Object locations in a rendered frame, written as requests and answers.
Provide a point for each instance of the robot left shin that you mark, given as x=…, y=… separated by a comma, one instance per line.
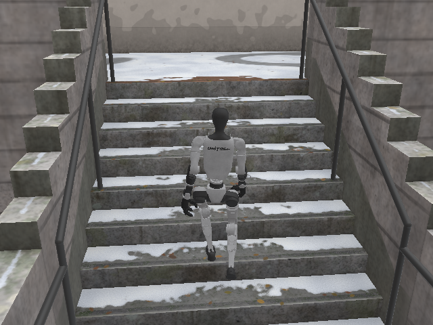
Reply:
x=207, y=230

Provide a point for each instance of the robot right hand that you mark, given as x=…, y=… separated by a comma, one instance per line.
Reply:
x=237, y=188

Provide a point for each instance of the robot left forearm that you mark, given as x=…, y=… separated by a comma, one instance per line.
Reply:
x=190, y=179

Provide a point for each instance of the right robot upper arm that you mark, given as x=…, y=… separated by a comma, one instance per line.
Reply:
x=239, y=144

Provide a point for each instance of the robot right forearm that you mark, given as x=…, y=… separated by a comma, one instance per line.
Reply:
x=242, y=179

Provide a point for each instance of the robot left hand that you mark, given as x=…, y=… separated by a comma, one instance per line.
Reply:
x=186, y=208

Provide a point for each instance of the robot head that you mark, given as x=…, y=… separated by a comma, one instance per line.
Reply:
x=220, y=117

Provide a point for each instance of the left robot upper arm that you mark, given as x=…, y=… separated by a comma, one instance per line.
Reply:
x=195, y=154

